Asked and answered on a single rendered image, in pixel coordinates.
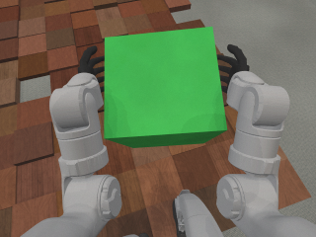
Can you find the left robot upper arm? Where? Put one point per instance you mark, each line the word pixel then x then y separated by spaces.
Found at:
pixel 88 205

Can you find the left robot hand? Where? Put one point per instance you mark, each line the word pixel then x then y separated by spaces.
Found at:
pixel 86 64

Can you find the right robot thigh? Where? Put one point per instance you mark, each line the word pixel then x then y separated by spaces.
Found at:
pixel 198 220

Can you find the carton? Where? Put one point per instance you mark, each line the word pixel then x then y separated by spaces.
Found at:
pixel 162 89

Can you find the right robot upper arm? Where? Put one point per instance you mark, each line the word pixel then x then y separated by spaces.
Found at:
pixel 252 205

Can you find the robot right shin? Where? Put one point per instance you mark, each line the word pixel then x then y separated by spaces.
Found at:
pixel 181 223

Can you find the robot left forearm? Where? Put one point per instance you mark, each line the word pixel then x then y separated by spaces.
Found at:
pixel 74 113

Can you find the right robot hand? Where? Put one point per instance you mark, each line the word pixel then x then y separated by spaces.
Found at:
pixel 239 64

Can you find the robot right forearm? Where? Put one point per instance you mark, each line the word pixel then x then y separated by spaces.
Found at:
pixel 262 111

